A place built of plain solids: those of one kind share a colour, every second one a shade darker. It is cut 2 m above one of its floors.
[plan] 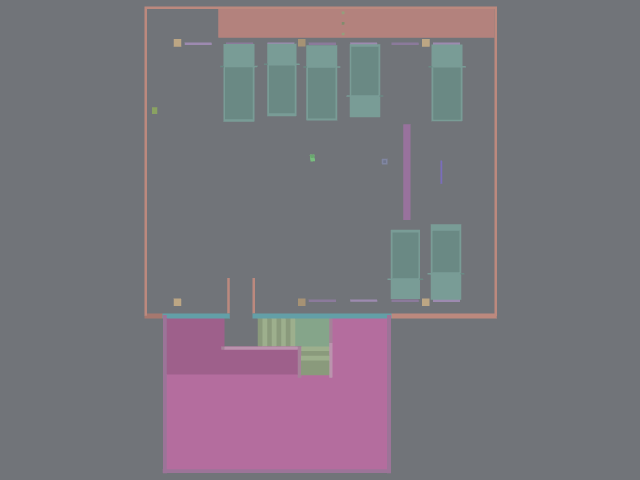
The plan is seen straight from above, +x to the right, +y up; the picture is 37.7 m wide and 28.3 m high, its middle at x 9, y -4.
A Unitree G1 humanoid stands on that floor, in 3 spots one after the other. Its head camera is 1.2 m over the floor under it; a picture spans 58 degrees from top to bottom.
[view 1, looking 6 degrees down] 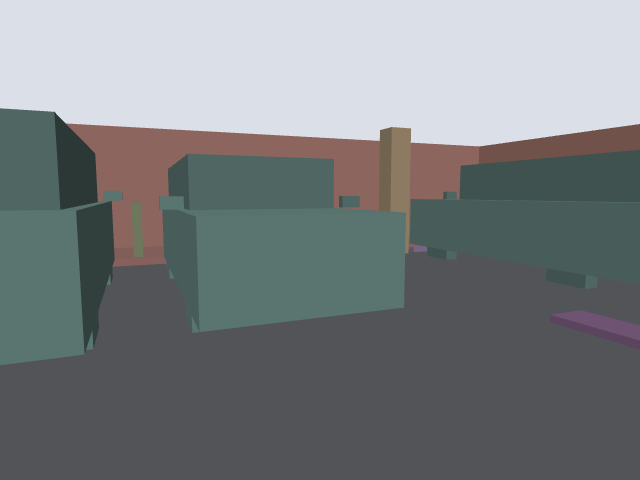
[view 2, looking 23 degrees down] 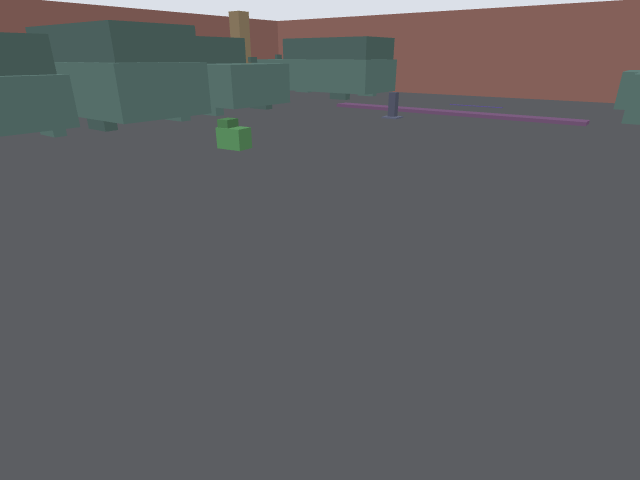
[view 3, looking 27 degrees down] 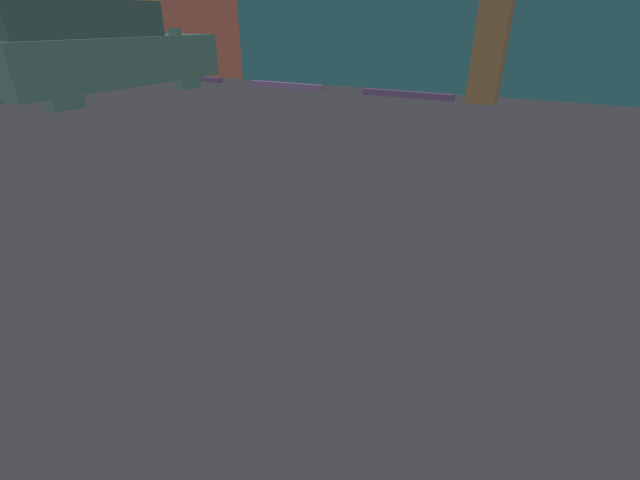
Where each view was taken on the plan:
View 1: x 10.35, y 0.00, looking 67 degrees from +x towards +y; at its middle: car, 3.53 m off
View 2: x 4.35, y -3.83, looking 37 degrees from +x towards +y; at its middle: ground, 3.07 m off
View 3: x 6.81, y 0.00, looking -62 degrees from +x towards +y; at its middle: ground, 2.64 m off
